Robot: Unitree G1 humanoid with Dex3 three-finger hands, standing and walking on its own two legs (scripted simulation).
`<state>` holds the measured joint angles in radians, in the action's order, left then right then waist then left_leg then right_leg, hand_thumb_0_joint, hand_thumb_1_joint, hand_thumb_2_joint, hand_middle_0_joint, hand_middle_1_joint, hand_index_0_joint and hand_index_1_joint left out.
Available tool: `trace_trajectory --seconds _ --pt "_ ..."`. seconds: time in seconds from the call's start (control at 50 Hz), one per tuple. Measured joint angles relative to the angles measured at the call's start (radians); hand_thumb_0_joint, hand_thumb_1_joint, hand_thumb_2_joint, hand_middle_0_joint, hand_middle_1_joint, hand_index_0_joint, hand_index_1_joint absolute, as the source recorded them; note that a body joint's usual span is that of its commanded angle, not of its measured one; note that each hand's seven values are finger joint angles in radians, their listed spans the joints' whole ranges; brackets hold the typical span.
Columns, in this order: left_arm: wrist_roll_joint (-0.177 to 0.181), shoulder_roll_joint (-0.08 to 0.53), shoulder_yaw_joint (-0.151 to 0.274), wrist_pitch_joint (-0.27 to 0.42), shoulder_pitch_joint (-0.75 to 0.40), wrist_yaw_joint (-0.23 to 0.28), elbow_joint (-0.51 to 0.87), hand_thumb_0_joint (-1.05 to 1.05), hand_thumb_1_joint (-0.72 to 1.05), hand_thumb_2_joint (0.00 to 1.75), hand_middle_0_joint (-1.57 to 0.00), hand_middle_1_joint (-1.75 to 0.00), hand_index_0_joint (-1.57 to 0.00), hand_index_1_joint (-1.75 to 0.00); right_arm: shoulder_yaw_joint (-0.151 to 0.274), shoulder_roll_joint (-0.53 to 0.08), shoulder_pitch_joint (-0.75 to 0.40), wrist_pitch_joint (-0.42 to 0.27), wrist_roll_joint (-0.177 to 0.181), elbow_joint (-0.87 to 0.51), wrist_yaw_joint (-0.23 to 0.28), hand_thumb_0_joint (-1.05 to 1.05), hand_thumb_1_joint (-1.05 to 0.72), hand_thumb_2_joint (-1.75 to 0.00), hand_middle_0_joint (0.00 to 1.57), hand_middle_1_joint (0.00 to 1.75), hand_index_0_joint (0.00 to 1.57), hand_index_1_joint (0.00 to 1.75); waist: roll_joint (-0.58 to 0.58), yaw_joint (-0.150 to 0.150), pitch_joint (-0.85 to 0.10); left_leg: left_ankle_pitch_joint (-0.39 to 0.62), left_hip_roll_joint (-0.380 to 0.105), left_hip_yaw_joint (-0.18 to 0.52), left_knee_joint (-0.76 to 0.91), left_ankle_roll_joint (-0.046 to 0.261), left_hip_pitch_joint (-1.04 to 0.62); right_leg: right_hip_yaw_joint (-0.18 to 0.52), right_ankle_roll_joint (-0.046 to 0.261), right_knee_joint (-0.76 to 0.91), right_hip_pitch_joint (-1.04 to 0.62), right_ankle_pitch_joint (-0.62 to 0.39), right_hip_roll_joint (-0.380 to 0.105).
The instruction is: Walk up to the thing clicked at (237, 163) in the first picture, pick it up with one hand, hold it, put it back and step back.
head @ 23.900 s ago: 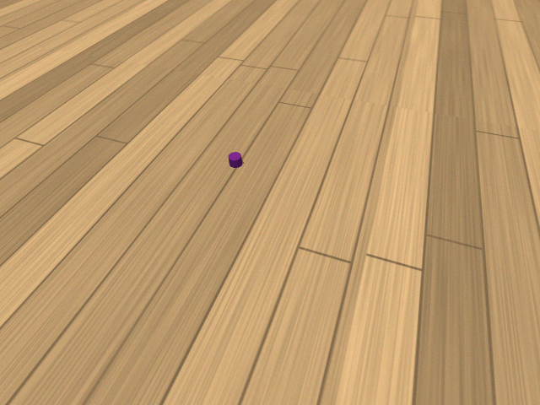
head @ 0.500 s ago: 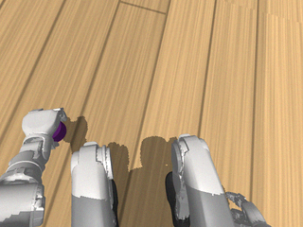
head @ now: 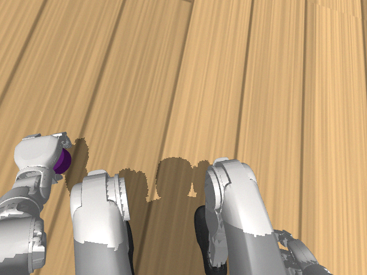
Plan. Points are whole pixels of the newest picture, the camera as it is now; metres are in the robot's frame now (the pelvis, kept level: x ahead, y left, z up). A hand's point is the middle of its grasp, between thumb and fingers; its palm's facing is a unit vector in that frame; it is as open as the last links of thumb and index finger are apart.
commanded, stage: rest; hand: left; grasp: from above
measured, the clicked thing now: (52, 159) +0.37 +0.30 -0.22
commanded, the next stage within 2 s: open in 1.22 s
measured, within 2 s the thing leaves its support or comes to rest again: rests again in 1.24 s
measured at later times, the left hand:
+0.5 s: hand (59, 166) +0.36 +0.29 -0.24, palm faces -0.46 -0.14 -0.88, open 9.3 cm
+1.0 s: hand (61, 164) +0.37 +0.29 -0.26, palm faces -0.45 -0.15 -0.88, open 9.2 cm
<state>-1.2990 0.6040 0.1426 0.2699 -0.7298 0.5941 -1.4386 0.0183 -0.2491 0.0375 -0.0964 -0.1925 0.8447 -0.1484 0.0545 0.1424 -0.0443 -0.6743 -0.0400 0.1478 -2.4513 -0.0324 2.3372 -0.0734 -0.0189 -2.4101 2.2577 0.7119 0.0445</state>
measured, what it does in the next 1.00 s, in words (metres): stands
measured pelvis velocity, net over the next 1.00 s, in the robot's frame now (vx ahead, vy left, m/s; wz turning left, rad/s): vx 0.01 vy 0.01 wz -0.07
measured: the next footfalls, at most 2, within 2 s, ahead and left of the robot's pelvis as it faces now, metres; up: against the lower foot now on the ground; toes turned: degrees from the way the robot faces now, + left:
none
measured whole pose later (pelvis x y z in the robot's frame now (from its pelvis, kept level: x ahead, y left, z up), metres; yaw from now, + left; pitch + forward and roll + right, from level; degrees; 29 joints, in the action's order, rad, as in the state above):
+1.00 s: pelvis +0.01 +0.01 -0.03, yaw -4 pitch +28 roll -9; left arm -1.28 0.68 0.19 0.25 -0.75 0.75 -1.63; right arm -0.09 -0.27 -0.02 -0.21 -0.32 0.88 -0.31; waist 0.08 0.20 0.05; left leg -0.73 -0.04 0.23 -2.59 -0.04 2.36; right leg -0.13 -0.04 -2.49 2.25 0.74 0.07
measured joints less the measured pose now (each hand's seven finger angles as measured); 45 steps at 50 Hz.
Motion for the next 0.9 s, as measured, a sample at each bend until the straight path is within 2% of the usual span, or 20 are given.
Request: trace_trajectory --seconds 0.2,0.26,0.4,0.62,0.76,0.9 --pt "0.009 0.011 0.010 -0.023 -0.017 0.031 -0.069 -0.01 0.04 0.58 -0.57 -0.77 -0.71 -0.70 -0.017 -0.001 -0.013 -0.015 -0.027 0.011 -0.031 0.00 -0.92 -0.90 0.20 0.30 0.20 0.30 -0.006 0.014 0.011 -0.018 -0.003 0.014 -0.041 0.004 0.018 -0.009 -0.007 -0.027 0.013 0.010 0.009" --pt "0.011 0.015 0.029 -0.014 -0.013 0.033 -0.074 -0.01 0.04 0.58 -0.57 -0.77 -0.71 -0.70 -0.025 0.001 -0.013 -0.019 -0.034 0.010 -0.039 0.00 -0.91 -0.90 0.20 0.30 0.20 0.30 -0.005 0.017 0.018 -0.022 -0.004 0.020 -0.048 0.004 0.020 -0.014 -0.009 -0.030 0.014 0.012 0.011" --pt "-0.012 0.051 0.041 0.015 -0.022 0.057 -0.128 -0.01 0.04 0.58 -0.57 -0.77 -0.71 -0.70 -0.050 -0.001 -0.016 -0.033 -0.066 0.021 -0.066 0.00 -0.91 -0.90 0.20 0.30 0.20 0.30 0.017 0.032 0.048 -0.024 0.001 0.036 -0.081 -0.003 0.021 -0.024 -0.008 -0.057 0.012 0.010 0.012" --pt "-0.022 0.048 0.011 0.005 -0.001 0.142 -0.150 0.00 0.05 0.56 -0.56 -0.76 -0.72 -0.68 -0.072 -0.009 -0.030 -0.060 -0.107 0.057 -0.095 0.00 -0.91 -0.90 0.20 0.30 0.20 0.30 0.021 0.047 0.049 -0.037 0.002 0.053 -0.112 -0.002 0.035 -0.036 -0.014 -0.074 0.018 0.019 0.018" --pt "-0.004 0.055 0.009 -0.018 -0.023 0.174 -0.181 0.00 0.05 0.56 -0.56 -0.75 -0.71 -0.67 -0.095 -0.010 -0.054 -0.086 -0.118 0.050 -0.124 0.00 -0.91 -0.90 0.20 0.30 0.20 0.30 0.024 0.058 0.067 -0.049 -0.001 0.057 -0.116 0.001 0.030 -0.039 -0.018 -0.072 0.011 0.027 0.021" --pt "0.014 0.069 0.032 -0.025 -0.029 0.169 -0.190 0.00 0.05 0.56 -0.56 -0.77 -0.71 -0.68 -0.106 -0.014 -0.062 -0.107 -0.124 0.038 -0.152 0.00 -0.91 -0.90 0.20 0.30 0.20 0.30 0.029 0.062 0.088 -0.056 0.002 0.069 -0.129 -0.001 0.023 -0.048 -0.019 -0.077 -0.001 0.031 0.022"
